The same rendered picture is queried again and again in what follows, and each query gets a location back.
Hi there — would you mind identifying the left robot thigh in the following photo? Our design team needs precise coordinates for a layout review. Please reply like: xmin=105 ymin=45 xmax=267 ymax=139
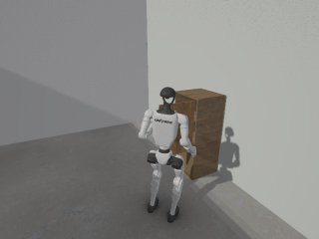
xmin=147 ymin=150 xmax=162 ymax=180

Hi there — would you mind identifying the left robot forearm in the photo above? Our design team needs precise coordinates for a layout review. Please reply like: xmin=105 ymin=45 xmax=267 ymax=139
xmin=139 ymin=127 xmax=153 ymax=137

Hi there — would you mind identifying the cupboard door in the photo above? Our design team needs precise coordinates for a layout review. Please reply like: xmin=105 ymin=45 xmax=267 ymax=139
xmin=159 ymin=101 xmax=195 ymax=155

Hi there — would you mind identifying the robot right hand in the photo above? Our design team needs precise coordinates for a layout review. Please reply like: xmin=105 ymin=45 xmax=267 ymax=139
xmin=188 ymin=146 xmax=196 ymax=157

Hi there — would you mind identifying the right robot forearm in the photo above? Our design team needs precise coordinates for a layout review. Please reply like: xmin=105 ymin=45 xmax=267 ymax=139
xmin=184 ymin=138 xmax=195 ymax=153

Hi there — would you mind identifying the right robot upper arm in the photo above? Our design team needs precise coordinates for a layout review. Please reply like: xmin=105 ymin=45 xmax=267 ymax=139
xmin=176 ymin=113 xmax=188 ymax=146

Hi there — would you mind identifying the left robot upper arm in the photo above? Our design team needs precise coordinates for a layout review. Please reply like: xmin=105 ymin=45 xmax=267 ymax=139
xmin=139 ymin=109 xmax=155 ymax=139

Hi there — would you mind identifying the robot right foot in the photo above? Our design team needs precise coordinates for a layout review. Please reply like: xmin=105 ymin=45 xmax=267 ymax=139
xmin=167 ymin=206 xmax=179 ymax=223

